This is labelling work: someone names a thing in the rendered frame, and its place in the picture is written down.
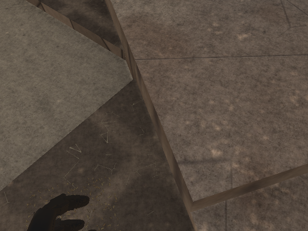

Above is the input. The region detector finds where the left robot hand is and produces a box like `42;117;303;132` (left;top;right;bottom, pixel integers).
27;193;96;231

